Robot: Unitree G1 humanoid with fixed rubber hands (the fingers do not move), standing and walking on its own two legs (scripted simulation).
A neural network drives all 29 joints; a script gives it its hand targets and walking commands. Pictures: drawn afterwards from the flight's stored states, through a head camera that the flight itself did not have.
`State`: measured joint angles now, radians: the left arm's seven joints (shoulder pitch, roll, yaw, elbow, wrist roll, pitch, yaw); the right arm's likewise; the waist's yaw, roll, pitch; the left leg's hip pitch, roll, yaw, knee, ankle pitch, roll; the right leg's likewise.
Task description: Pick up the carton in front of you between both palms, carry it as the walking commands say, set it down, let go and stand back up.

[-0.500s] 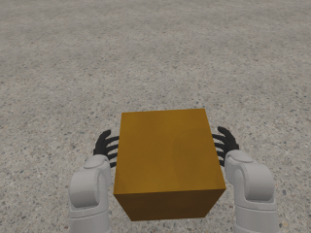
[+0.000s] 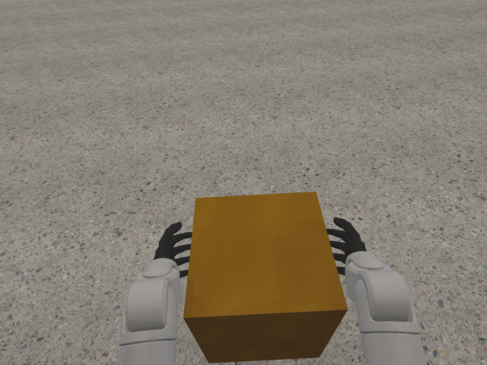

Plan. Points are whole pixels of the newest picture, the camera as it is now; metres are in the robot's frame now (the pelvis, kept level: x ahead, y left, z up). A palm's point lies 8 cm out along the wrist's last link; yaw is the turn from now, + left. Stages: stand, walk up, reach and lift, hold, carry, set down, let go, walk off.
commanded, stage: carry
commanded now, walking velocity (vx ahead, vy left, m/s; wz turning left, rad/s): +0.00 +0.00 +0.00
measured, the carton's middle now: (260, 281) +0.28 +0.00 -0.02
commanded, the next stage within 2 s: hold in 1.22 s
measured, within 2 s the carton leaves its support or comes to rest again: neither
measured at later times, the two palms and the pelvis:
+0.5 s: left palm (172, 272) +0.26 +0.14 +0.04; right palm (355, 266) +0.26 -0.15 +0.04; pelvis -0.03 -0.01 +0.00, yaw +0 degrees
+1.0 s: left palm (179, 277) +0.26 +0.13 +0.04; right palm (363, 271) +0.26 -0.16 +0.04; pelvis -0.03 -0.02 +0.00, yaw +0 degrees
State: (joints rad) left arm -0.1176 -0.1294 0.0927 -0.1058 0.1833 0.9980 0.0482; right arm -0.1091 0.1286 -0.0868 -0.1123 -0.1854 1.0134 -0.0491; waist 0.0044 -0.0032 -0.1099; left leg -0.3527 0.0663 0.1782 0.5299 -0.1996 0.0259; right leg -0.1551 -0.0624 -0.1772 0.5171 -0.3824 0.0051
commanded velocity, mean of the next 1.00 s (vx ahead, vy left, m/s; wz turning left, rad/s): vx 0.00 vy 0.00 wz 0.00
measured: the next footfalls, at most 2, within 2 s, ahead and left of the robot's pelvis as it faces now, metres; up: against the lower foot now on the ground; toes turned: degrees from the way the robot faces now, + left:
none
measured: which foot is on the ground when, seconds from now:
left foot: down 0.00-1.00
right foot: down 0.00-1.00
